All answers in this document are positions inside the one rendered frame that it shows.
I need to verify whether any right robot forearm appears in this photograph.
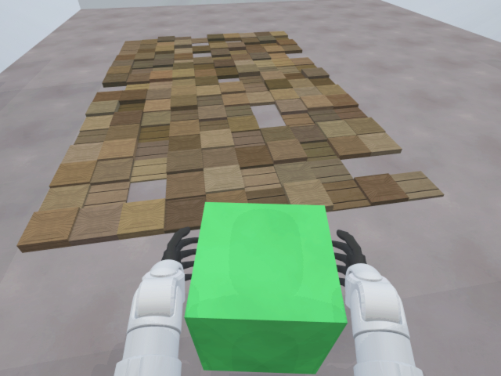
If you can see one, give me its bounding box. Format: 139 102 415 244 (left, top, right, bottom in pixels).
345 263 424 376

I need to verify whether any left robot forearm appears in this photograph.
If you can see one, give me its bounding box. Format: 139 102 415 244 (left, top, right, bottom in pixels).
114 259 185 376

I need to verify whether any carton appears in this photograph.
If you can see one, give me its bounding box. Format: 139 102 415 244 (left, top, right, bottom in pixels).
184 202 348 374

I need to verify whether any robot right hand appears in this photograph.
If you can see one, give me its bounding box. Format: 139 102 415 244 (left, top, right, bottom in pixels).
332 230 367 287

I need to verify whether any robot left hand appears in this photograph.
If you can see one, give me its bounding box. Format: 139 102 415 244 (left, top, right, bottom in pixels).
161 226 199 281

